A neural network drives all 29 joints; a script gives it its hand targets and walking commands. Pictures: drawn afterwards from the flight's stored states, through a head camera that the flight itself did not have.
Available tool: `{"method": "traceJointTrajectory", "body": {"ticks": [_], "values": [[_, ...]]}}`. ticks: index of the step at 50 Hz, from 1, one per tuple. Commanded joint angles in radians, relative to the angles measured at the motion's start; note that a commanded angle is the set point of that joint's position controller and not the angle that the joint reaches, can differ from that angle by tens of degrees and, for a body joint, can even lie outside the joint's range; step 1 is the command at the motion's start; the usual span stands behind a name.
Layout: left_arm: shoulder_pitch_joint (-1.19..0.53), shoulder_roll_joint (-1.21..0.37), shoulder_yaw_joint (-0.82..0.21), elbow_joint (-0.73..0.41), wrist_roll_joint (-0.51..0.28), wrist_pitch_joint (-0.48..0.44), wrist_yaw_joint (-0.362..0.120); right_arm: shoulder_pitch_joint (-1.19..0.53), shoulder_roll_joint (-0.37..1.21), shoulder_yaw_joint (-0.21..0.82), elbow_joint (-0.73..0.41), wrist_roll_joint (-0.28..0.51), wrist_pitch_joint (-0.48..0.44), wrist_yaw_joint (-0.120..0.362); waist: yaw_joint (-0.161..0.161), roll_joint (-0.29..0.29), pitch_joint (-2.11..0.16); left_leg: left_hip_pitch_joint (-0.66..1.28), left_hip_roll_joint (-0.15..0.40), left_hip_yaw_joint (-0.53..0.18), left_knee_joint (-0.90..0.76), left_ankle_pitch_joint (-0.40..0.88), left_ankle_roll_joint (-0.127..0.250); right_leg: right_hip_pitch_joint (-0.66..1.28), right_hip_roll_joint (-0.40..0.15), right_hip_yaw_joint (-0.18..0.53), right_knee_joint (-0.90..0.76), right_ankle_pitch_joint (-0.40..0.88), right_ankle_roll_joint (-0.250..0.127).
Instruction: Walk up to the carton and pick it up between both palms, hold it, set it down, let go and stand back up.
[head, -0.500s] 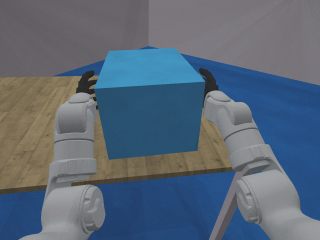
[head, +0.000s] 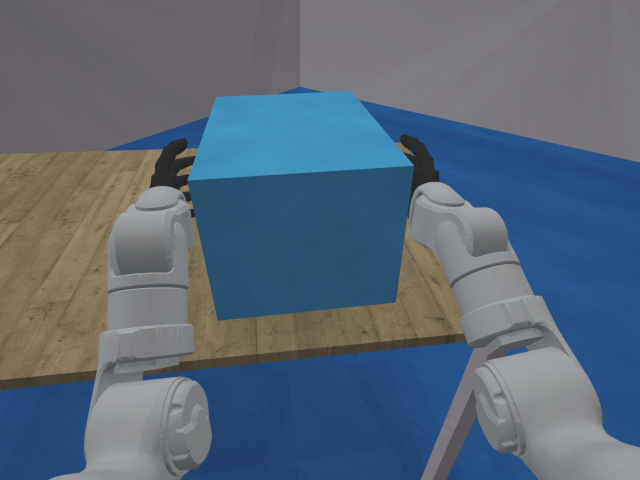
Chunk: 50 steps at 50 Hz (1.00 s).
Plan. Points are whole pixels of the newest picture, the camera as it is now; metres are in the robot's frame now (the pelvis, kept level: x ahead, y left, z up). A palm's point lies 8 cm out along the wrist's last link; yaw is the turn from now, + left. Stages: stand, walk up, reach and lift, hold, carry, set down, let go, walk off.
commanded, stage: hold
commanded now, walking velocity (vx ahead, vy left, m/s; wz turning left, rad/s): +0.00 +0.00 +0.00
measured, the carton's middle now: (295, 187) +0.43 +0.01 +0.24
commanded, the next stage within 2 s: none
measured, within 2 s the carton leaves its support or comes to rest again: neither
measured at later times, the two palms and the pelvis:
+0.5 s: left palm (169, 200) +0.37 +0.15 +0.25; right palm (423, 194) +0.37 -0.14 +0.26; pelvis +0.00 +0.00 +0.00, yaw +0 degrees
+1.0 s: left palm (167, 210) +0.36 +0.16 +0.25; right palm (421, 201) +0.37 -0.14 +0.25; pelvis +0.00 +0.00 +0.00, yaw +0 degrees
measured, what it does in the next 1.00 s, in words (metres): stands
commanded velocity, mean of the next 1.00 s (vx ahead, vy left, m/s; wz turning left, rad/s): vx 0.00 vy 0.00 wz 0.00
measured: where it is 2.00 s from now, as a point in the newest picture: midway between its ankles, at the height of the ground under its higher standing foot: outside the picture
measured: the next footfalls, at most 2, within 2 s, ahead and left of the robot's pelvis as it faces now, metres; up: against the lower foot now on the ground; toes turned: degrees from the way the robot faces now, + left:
none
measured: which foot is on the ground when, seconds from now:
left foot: down 0.00-1.00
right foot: down 0.00-1.00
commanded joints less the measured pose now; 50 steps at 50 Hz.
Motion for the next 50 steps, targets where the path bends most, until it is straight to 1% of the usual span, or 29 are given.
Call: {"method": "traceJointTrajectory", "body": {"ticks": [1,2,3,4,7,8,9,11,13,15,17,20,21,23,24,26,27,28,31,32,34,37,38,40,43,44,45,48,50], "values": [[-0.869,-0.588,-0.501,-0.195,-0.201,-0.124,-0.162,-0.975,0.757,0.331,-0.404,0.174,-0.037,0.106,-0.011,0.028,-0.454,0.282,-0.062,-0.016,-0.017,0.312,-0.039,0.073,0.04,0.035,-0.015,0.345,0.072],[-0.881,-0.59,-0.505,-0.219,-0.204,-0.124,-0.162,-0.971,0.77,0.331,-0.402,0.182,-0.037,0.106,-0.007,0.031,-0.455,0.28,-0.058,-0.02,-0.02,0.312,-0.042,0.086,0.048,0.026,-0.014,0.328,0.069],[-0.873,-0.591,-0.507,-0.214,-0.202,-0.12,-0.162,-0.959,0.753,0.316,-0.388,0.182,-0.035,0.106,-0.02,0.043,-0.44,0.283,-0.051,-0.024,-0.022,0.303,-0.041,0.061,0.043,0.032,-0.019,0.321,0.065],[-0.903,-0.593,-0.516,-0.236,-0.203,-0.125,-0.163,-0.978,0.77,0.325,-0.401,0.177,-0.04,0.109,-0.012,0.044,-0.468,0.297,-0.057,-0.026,-0.014,0.318,-0.04,0.067,0.048,0.031,-0.015,0.322,0.061],[-0.885,-0.601,-0.524,-0.211,-0.215,-0.12,-0.157,-0.982,0.747,0.307,-0.414,0.172,-0.043,0.107,-0.03,0.035,-0.446,0.288,-0.052,-0.028,-0.02,0.299,-0.043,0.063,0.053,0.025,-0.022,0.293,0.063],[-0.893,-0.606,-0.529,-0.215,-0.218,-0.123,-0.157,-0.998,0.762,0.325,-0.427,0.178,-0.048,0.109,-0.019,0.035,-0.451,0.285,-0.051,-0.025,-0.018,0.299,-0.047,0.067,0.053,0.019,-0.015,0.282,0.059],[-0.913,-0.606,-0.533,-0.224,-0.218,-0.126,-0.153,-0.999,0.76,0.314,-0.421,0.175,-0.047,0.11,-0.017,0.046,-0.461,0.273,-0.049,-0.032,-0.023,0.296,-0.042,0.047,0.053,0.025,-0.019,0.262,0.054],[-0.92,-0.63,-0.555,-0.239,-0.228,-0.131,-0.146,-0.99,0.759,0.311,-0.416,0.171,-0.043,0.119,-0.032,0.072,-0.468,0.29,-0.047,-0.035,-0.016,0.309,-0.053,0.031,0.05,0.027,-0.025,0.256,0.05],[-0.925,-0.604,-0.52,-0.199,-0.218,-0.128,-0.144,-0.989,0.756,0.301,-0.361,0.17,-0.036,0.125,-0.026,0.055,-0.432,0.274,-0.047,-0.031,-0.027,0.267,-0.049,0.027,0.05,0.027,-0.031,0.218,0.05],[-0.94,-0.606,-0.518,-0.187,-0.209,-0.129,-0.147,-0.988,0.751,0.287,-0.349,0.154,-0.035,0.129,-0.017,0.056,-0.415,0.249,-0.046,-0.032,-0.045,0.223,-0.037,0.019,0.044,0.031,-0.035,0.178,0.05],[-0.947,-0.627,-0.538,-0.198,-0.227,-0.138,-0.141,-1.004,0.766,0.292,-0.362,0.154,-0.048,0.134,-0.011,0.066,-0.465,0.259,-0.046,-0.034,-0.038,0.237,-0.037,0.013,0.044,0.025,-0.034,0.171,0.044],[-0.967,-0.615,-0.512,-0.165,-0.219,-0.143,-0.139,-1.007,0.776,0.279,-0.327,0.149,-0.044,0.135,-0.01,0.047,-0.461,0.252,-0.047,-0.029,-0.038,0.222,-0.036,0.016,0.047,0.026,-0.035,0.176,0.05],[-0.959,-0.619,-0.511,-0.161,-0.223,-0.144,-0.139,-1.008,0.759,0.27,-0.327,0.155,-0.042,0.137,-0.021,0.052,-0.451,0.256,-0.046,-0.033,-0.04,0.216,-0.039,0.012,0.046,0.028,-0.034,0.175,0.051],[-0.944,-0.613,-0.485,-0.12,-0.209,-0.143,-0.144,-1.018,0.762,0.281,-0.304,0.157,-0.043,0.136,-0.002,0.049,-0.431,0.239,-0.048,-0.027,-0.047,0.201,-0.034,0.022,0.044,0.026,-0.036,0.162,0.053],[-0.954,-0.618,-0.493,-0.121,-0.208,-0.145,-0.145,-1.02,0.746,0.269,-0.304,0.155,-0.045,0.137,-0.008,0.056,-0.433,0.239,-0.046,-0.027,-0.047,0.194,-0.037,0.012,0.047,0.03,-0.036,0.14,0.049],[-0.951,-0.617,-0.494,-0.134,-0.207,-0.149,-0.142,-1.024,0.754,0.265,-0.305,0.146,-0.056,0.139,-0.011,0.058,-0.463,0.248,-0.046,-0.027,-0.041,0.218,-0.039,0.02,0.047,0.026,-0.032,0.157,0.041],[-0.955,-0.617,-0.497,-0.136,-0.213,-0.15,-0.142,-1.008,0.752,0.268,-0.31,0.155,-0.053,0.137,-0.016,0.039,-0.473,0.255,-0.044,-0.026,-0.036,0.239,-0.037,0.034,0.046,0.022,-0.032,0.193,0.05],[-0.943,-0.62,-0.493,-0.139,-0.218,-0.15,-0.142,-1.017,0.75,0.272,-0.323,0.158,-0.055,0.135,-0.008,0.035,-0.477,0.263,-0.048,-0.025,-0.032,0.258,-0.04,0.039,0.045,0.025,-0.03,0.217,0.052],[-0.941,-0.61,-0.498,-0.152,-0.219,-0.154,-0.149,-1.005,0.753,0.291,-0.336,0.166,-0.05,0.124,-0.022,0.03,-0.482,0.268,-0.055,-0.029,-0.02,0.29,-0.041,0.069,0.048,0.025,-0.024,0.284,0.064],[-0.917,-0.602,-0.485,-0.155,-0.205,-0.154,-0.151,-0.982,0.761,0.293,-0.333,0.172,-0.049,0.121,-0.014,0.022,-0.475,0.269,-0.056,-0.031,-0.018,0.295,-0.034,0.066,0.047,0.027,-0.021,0.305,0.063],[-0.902,-0.601,-0.493,-0.177,-0.209,-0.15,-0.153,-0.977,0.76,0.315,-0.371,0.176,-0.051,0.114,-0.016,0.018,-0.492,0.277,-0.058,-0.035,-0.012,0.322,-0.034,0.088,0.047,0.033,-0.017,0.347,0.067],[-0.885,-0.61,-0.504,-0.211,-0.207,-0.141,-0.157,-0.978,0.767,0.348,-0.414,0.2,-0.044,0.103,-0.007,0.03,-0.483,0.277,-0.059,-0.026,0.0,0.364,-0.045,0.11,0.05,0.033,-0.006,0.401,0.066],[-0.866,-0.597,-0.495,-0.213,-0.199,-0.135,-0.158,-0.95,0.752,0.327,-0.404,0.193,-0.041,0.098,-0.021,0.028,-0.45,0.282,-0.059,-0.027,-0.003,0.358,-0.045,0.095,0.051,0.031,-0.009,0.395,0.071],[-0.867,-0.603,-0.526,-0.246,-0.212,-0.133,-0.159,-0.97,0.767,0.351,-0.459,0.207,-0.046,0.095,-0.018,0.032,-0.493,0.304,-0.064,-0.029,0.006,0.386,-0.044,0.107,0.054,0.023,-0.002,0.415,0.07],[-0.901,-0.6,-0.52,-0.25,-0.202,-0.125,-0.161,-0.968,0.765,0.337,-0.43,0.197,-0.035,0.097,-0.019,0.03,-0.447,0.297,-0.055,-0.024,-0.007,0.347,-0.05,0.084,0.054,0.017,-0.013,0.35,0.064],[-0.898,-0.594,-0.525,-0.268,-0.203,-0.126,-0.16,-0.955,0.774,0.331,-0.422,0.197,-0.034,0.098,-0.027,0.057,-0.45,0.291,-0.059,-0.03,-0.006,0.33,-0.048,0.073,0.048,0.024,-0.017,0.346,0.064],[-0.901,-0.596,-0.531,-0.251,-0.21,-0.127,-0.158,-0.962,0.767,0.322,-0.425,0.189,-0.036,0.098,-0.03,0.043,-0.436,0.292,-0.056,-0.028,-0.021,0.317,-0.048,0.056,0.044,0.023,-0.017,0.309,0.07],[-0.918,-0.624,-0.558,-0.259,-0.224,-0.128,-0.154,-0.992,0.781,0.336,-0.461,0.183,-0.038,0.108,-0.017,0.049,-0.477,0.281,-0.061,-0.026,-0.015,0.306,-0.046,0.067,0.049,0.025,-0.018,0.294,0.062],[-0.922,-0.635,-0.564,-0.265,-0.225,-0.13,-0.146,-0.99,0.776,0.323,-0.453,0.18,-0.038,0.113,-0.032,0.063,-0.492,0.287,-0.051,-0.037,-0.012,0.317,-0.05,0.059,0.053,0.017,-0.02,0.291,0.054]]}}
